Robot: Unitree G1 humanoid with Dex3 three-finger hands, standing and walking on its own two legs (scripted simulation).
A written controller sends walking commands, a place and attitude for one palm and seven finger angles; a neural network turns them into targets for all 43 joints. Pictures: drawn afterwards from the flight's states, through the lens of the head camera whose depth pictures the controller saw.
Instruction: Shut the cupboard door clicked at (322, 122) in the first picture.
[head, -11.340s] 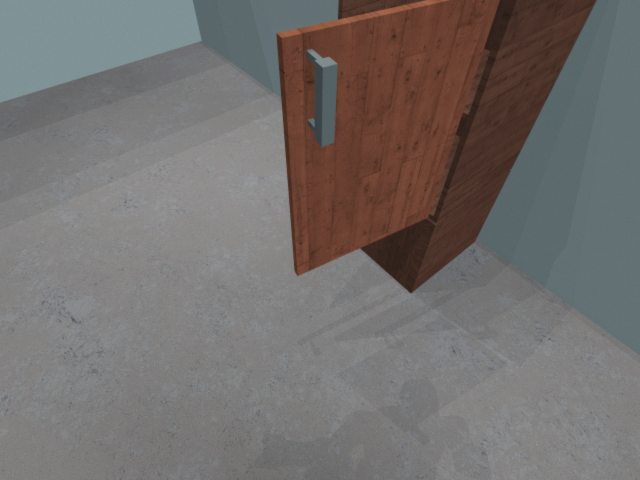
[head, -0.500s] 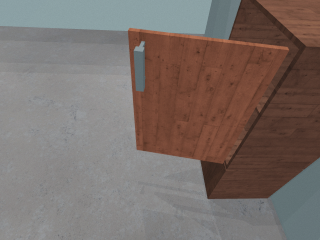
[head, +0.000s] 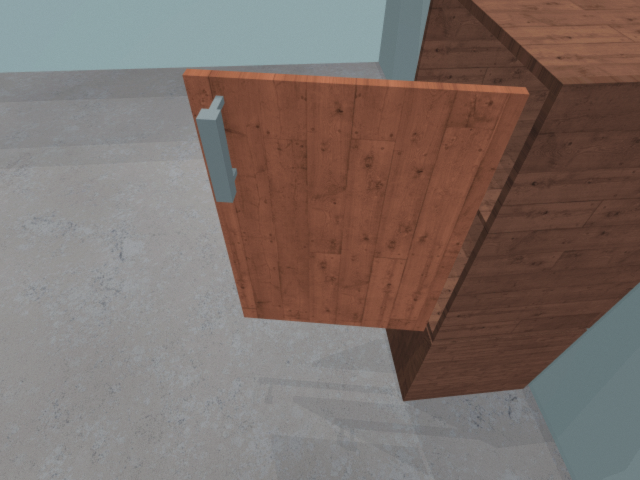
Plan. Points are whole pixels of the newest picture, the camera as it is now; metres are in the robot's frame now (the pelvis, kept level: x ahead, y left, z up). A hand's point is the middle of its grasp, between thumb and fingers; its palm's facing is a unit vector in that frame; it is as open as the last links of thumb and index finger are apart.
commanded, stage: come to a stop and stand still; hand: left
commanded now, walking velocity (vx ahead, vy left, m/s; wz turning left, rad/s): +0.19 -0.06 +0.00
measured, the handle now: (222, 150) +0.49 +0.18 +0.16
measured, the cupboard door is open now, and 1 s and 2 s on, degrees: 79 79 79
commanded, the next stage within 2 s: look again from close up in 1.10 s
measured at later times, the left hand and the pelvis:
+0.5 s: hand out of the picture +0.11 +0.20 -0.18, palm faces +0.02 -0.97 -0.26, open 7.3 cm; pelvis +0.05 +0.00 -0.01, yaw -1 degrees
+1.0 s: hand out of the picture +0.05 +0.19 -0.17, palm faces +0.02 -0.98 -0.20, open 7.3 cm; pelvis +0.02 +0.01 +0.00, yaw +0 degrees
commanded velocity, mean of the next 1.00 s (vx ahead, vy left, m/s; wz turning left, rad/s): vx -0.04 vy -0.02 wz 0.00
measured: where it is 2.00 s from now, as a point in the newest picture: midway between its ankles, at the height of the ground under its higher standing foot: outside the picture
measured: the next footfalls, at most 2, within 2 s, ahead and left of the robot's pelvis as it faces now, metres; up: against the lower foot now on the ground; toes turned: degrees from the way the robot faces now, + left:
left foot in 0.18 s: +0.10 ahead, +0.10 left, +0.00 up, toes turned +3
right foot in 0.46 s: +0.12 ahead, -0.08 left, +0.00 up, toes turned +0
